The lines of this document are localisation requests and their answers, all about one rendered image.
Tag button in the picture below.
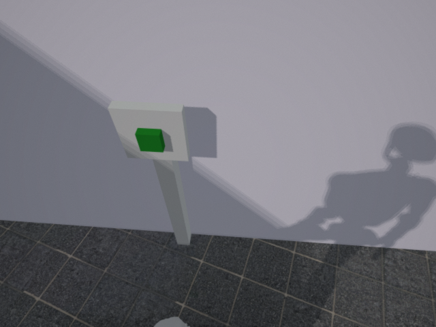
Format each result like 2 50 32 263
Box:
135 128 165 153

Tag panel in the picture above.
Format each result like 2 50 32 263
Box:
108 101 191 245

